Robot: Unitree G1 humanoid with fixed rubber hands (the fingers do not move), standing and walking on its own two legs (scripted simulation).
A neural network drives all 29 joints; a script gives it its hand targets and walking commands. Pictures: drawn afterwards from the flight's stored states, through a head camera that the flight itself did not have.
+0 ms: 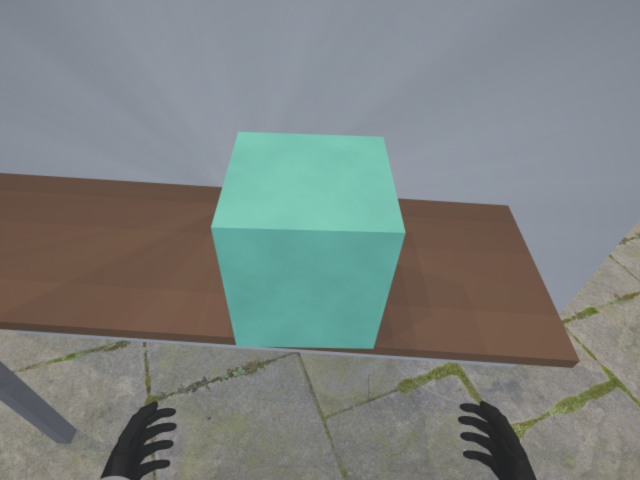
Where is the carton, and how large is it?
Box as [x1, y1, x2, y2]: [211, 132, 405, 348]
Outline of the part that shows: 238,132 211,225 236,345 372,348 405,232 383,138 372,136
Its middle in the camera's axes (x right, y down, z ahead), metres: -0.02 +0.01 +0.58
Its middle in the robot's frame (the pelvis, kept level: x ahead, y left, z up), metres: +0.43 +0.05 +0.06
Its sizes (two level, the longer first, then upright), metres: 0.210 0.200 0.250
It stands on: a table, 0.72 m high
